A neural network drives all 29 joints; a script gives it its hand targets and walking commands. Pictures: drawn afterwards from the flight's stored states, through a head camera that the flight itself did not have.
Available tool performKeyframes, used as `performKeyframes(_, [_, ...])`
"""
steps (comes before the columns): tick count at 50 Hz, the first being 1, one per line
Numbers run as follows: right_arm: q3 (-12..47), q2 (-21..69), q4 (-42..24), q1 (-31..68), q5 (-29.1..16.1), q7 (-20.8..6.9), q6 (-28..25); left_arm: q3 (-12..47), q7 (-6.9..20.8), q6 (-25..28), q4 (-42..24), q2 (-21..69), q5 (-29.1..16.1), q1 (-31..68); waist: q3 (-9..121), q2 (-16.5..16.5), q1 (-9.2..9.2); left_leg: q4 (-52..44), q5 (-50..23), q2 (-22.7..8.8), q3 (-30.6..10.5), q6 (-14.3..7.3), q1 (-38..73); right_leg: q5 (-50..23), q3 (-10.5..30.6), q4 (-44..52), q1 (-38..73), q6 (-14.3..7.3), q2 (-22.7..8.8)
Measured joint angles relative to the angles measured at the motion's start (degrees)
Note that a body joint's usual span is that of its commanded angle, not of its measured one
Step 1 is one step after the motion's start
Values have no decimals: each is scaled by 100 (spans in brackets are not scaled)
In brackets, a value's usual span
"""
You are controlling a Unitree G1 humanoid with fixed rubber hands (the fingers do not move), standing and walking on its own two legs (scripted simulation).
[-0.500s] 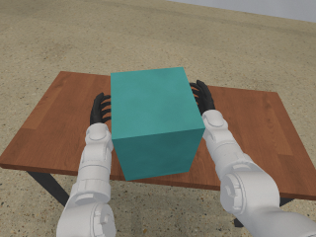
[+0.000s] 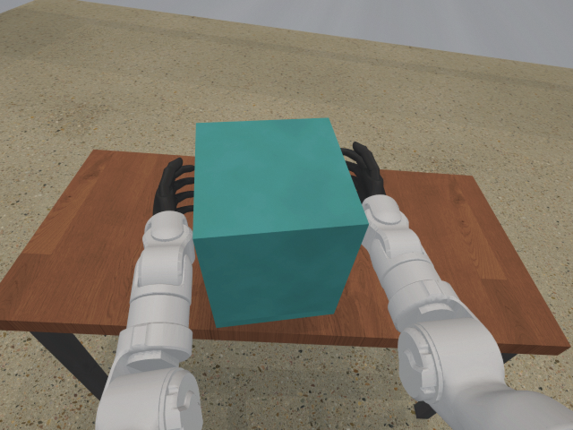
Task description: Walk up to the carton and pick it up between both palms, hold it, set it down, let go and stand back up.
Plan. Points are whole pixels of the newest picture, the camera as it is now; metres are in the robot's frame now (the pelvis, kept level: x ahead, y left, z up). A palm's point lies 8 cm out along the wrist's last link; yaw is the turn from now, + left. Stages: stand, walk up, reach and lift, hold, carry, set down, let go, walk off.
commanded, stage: reach and lift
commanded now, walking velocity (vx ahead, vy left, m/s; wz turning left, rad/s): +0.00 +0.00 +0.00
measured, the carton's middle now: (270, 226) +0.40 +0.03 +0.07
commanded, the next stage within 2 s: hold in 1.48 s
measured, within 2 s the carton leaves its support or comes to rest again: neither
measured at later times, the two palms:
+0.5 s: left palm (171, 195) +0.37 +0.16 +0.16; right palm (384, 193) +0.38 -0.13 +0.17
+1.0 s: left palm (175, 179) +0.38 +0.15 +0.18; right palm (396, 187) +0.37 -0.14 +0.19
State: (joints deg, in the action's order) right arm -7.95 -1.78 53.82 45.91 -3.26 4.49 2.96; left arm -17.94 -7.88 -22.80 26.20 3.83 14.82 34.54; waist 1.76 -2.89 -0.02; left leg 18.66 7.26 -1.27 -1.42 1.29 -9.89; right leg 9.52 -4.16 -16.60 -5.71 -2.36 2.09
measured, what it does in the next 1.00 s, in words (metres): stands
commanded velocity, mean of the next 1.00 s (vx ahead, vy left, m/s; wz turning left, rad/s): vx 0.00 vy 0.00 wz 0.00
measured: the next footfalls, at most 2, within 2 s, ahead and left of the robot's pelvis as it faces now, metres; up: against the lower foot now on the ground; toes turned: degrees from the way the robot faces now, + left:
none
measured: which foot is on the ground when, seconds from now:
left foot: down 0.00-1.00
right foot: down 0.00-1.00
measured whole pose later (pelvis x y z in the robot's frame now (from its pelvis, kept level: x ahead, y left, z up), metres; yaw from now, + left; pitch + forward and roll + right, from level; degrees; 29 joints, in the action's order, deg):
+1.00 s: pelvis +0.00 +0.02 +0.00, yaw -1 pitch -6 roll -1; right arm -5.1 -2.1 40.0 44.2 -9.7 8.9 15.2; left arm -16.5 -3.8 -35.9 16.4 2.4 17.0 37.3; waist 0.4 -3.2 5.9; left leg 18.5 7.8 0.0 0.1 -0.6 -4.5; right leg 9.0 -2.7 -15.3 -0.2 -0.5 0.8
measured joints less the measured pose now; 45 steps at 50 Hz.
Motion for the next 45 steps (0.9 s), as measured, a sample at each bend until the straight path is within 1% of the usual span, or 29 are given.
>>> performKeyframes(9, [178,5,-487,-124,-233,165,377,75,87,-379,-330,-55,6,18,-67,-1,190,12,25,47,9,-50,179,6,7,23,198,54,-46])
performKeyframes(26, [258,13,-1103,-265,-433,314,859,159,233,-876,-754,-98,77,65,-150,0,407,-8,25,98,79,-135,394,-47,73,99,422,134,-101])
performKeyframes(45, [227,2,-1321,-189,-564,407,1169,138,385,-1239,-899,-140,195,265,-142,-21,568,-30,35,133,141,-188,514,-56,134,120,525,184,-139])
